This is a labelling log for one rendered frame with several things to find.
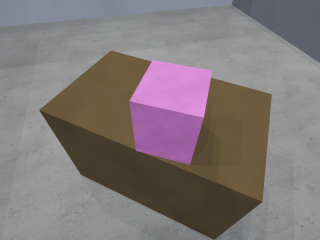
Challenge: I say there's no carton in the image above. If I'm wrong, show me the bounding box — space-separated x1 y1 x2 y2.
129 60 212 165

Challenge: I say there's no pedestal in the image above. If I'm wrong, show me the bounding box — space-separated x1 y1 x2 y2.
39 50 272 240

